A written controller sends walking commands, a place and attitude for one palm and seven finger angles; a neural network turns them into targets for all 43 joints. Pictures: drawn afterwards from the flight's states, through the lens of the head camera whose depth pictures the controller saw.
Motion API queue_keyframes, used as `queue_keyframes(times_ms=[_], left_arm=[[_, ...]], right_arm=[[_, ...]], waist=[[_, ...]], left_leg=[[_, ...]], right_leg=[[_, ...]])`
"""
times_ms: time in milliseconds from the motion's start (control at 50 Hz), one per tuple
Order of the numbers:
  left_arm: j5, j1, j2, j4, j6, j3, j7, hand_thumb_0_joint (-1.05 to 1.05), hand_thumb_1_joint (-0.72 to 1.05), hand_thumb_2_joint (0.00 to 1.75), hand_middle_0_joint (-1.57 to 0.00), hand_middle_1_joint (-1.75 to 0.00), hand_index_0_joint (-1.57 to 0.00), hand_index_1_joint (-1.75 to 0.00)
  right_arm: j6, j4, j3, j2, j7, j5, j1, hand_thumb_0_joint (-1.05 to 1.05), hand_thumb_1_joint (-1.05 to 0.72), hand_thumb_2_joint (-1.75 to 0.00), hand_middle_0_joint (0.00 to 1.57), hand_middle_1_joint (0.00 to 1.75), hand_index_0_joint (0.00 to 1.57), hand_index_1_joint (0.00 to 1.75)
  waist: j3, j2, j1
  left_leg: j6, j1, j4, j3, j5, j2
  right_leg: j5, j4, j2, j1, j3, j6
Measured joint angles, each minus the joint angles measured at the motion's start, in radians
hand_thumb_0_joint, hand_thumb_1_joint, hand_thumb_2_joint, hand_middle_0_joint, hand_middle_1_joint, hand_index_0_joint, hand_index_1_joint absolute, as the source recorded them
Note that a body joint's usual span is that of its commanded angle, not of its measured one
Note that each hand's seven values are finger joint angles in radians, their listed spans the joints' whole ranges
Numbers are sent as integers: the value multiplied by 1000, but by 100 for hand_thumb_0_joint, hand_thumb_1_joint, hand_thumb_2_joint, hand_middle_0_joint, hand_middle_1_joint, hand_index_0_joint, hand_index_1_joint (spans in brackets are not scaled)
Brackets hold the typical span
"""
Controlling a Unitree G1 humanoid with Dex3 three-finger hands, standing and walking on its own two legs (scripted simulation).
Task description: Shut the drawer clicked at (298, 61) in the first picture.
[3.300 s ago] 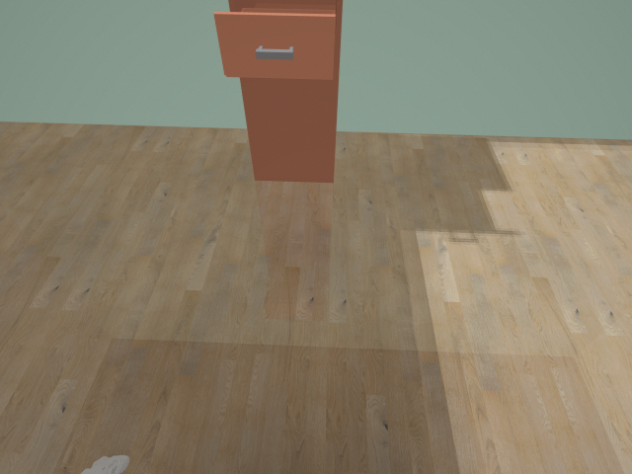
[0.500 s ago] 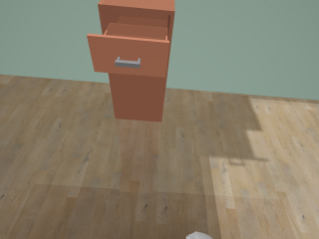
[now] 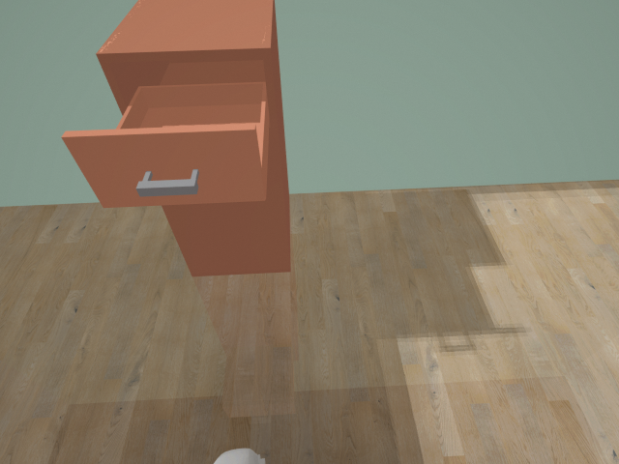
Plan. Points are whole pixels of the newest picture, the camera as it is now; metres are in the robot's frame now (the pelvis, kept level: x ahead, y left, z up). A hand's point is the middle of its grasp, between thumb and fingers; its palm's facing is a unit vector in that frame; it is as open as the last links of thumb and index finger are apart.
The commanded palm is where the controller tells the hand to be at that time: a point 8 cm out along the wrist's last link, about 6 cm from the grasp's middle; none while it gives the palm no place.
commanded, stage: take the last steps up to it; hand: left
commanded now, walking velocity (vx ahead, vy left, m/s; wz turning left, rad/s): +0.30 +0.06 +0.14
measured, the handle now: (170, 181) +0.61 +0.29 +0.00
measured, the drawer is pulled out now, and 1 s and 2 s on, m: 0.30 0.30 0.30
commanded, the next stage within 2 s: come to a stop and stand still in 0.80 s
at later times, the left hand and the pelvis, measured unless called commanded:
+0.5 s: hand out of the picture +0.13 +0.25 -0.17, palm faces +0.10 -0.98 -0.16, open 7.4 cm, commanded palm none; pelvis +0.14 +0.07 +0.01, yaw +2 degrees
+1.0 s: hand (194, 353) +0.33 +0.22 -0.16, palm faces +0.11 -0.97 -0.22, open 7.1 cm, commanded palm none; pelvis +0.29 +0.04 +0.00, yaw +3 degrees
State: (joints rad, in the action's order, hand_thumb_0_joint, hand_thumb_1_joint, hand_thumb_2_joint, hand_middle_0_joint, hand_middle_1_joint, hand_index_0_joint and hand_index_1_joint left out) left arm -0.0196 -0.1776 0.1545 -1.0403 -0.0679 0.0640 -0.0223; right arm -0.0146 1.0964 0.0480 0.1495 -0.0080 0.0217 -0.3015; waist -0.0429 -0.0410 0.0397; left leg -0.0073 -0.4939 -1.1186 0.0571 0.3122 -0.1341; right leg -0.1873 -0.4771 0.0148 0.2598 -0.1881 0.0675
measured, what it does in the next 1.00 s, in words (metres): walks ahead: left foot, then right foot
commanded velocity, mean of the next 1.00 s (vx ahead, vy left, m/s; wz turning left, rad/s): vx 0.18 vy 0.02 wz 0.03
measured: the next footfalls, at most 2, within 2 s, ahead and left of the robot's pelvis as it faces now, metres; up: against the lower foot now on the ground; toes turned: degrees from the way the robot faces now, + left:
left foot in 0.26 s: +0.16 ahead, +0.16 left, +0.00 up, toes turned +12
right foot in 0.76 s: +0.36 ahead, -0.07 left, +0.00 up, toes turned -6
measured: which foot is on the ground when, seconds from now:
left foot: up 0.00-0.24, down 0.26-0.76, up 0.78-1.00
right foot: down 0.00-0.26, up 0.28-0.74, down 0.76-1.00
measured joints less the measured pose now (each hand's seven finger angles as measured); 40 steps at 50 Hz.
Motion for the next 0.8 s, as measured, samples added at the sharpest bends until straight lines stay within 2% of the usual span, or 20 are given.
queue_keyframes(times_ms=[100, 240, 260, 280, 320, 340, 360, 400, 480, 560, 640, 720, 760, 800], left_arm=[[-7, -61, 3, -22, 5, -10, 13, -1, 95, 90, -20, -30, -20, -30], [-9, -163, 13, -63, 24, -8, 24, 0, 92, 90, -20, -30, -20, -30], [-8, -180, 13, -69, 30, -8, 25, 0, 92, 90, -20, -30, -20, -30], [-5, -192, 16, -76, 37, -7, 26, 0, 92, 90, -20, -30, -20, -30], [-6, -199, 22, -89, 57, -7, 28, 1, 92, 90, -20, -30, -20, -30], [-7, -199, 22, -93, 64, -6, 29, 1, 92, 90, -20, -30, -20, -30], [-8, -195, 24, -95, 66, -5, 31, 1, 92, 90, -20, -30, -20, -30], [-10, -181, 25, -91, 64, -3, 36, 1, 91, 90, -20, -30, -20, -30], [-9, -136, 24, -64, 58, -2, 35, 1, 91, 90, -20, -30, -20, -30], [-8, -81, 18, -42, 61, -3, 33, 1, 91, 90, -20, -30, -20, -30], [-6, -22, 17, -26, 64, 0, 28, 1, 93, 90, -20, -30, -20, -30], [-6, 25, 11, 0, 51, -1, 30, 1, 92, 90, -20, -30, -20, -30], [-10, 37, 11, 16, 24, -3, 30, 1, 92, 90, -20, -30, -20, -30], [-4, 47, -5, 23, 0, -9, 25, 1, 92, 90, -20, -30, -20, -30]], right_arm=[[8, -37, 12, 31, 11, 3, 59, 2, -94, -90, 19, 30, 20, 30], [-4, -68, 5, 44, 29, -1, 86, 1, -93, -90, 19, 30, 20, 30], [-12, -74, 2, 46, 28, -1, 83, 1, -93, -90, 19, 30, 20, 30], [-22, -79, 0, 43, 25, 2, 85, 1, -92, -90, 19, 30, 20, 30], [-35, -87, -6, 28, 16, 6, 81, 1, -92, -90, 19, 30, 20, 30], [-40, -89, -10, 21, 11, 5, 73, 1, -92, -90, 19, 30, 20, 30], [-42, -88, -13, 13, 6, 4, 61, 1, -92, -90, 19, 30, 20, 30], [-46, -73, -14, 2, -8, 0, 34, 1, -93, -90, 19, 30, 20, 30], [-52, -21, -25, -16, -15, -8, -27, 1, -93, -90, 20, 30, 20, 30], [-49, 24, -29, -40, -13, -8, -82, 1, -92, -90, 20, 30, 20, 30], [-45, 53, -27, -57, -11, -3, -120, 1, -92, -90, 20, 30, 20, 30], [-34, 73, -22, -58, -9, 2, -146, 1, -91, -90, 20, 30, 20, 30], [-31, 80, -22, -59, -6, -4, -160, 1, -91, -90, 20, 30, 20, 30], [-15, 82, -22, -45, -4, -11, -135, 1, -91, -90, 20, 30, 20, 30]], waist=[[38, 8, -29], [44, 47, -76], [45, 47, -77], [39, 56, -75], [21, 73, -71], [16, 74, -67], [11, 75, -63], [5, 77, -57], [0, 75, -55], [-3, 68, -43], [-11, 58, -17], [-20, 35, 6], [-19, 31, 4], [-34, 5, 2]], left_leg=[[-8, 4, 233, 23, -43, -2], [5, 145, 502, 62, -28, 30], [10, 181, 554, 66, -31, 35], [20, 188, 564, 71, -86, 45], [43, 196, 533, 88, -70, 63], [50, 210, 538, 93, -53, 68], [55, 229, 557, 98, -45, 74], [55, 275, 619, 106, -56, 91], [63, 361, 736, 117, -82, 121], [57, 427, 793, 120, -73, 134], [38, 471, 789, 122, -31, 133], [7, 485, 713, 118, 53, 108], [1, 440, 570, 109, 129, 88], [14, 326, 284, 49, 198, 73]], right_leg=[[-3, 75, 4, -75, -9, -19], [-78, 51, 37, -135, -22, -67], [-104, 17, 43, -130, -23, -76], [-145, -40, 56, -112, -15, -70], [-258, -257, 65, -31, 41, -56], [-276, -377, 62, 20, 63, -49], [-263, -474, 61, 68, 79, -45], [-197, -577, 71, 148, 97, -47], [-96, -579, 97, 246, 115, -67], [-56, -461, 111, 271, 115, -79], [-51, -313, 106, 243, 100, -73], [-38, -162, 76, 159, 73, -57], [1, -107, 63, 110, 65, -31], [-42, -156, 48, 105, 43, -19]])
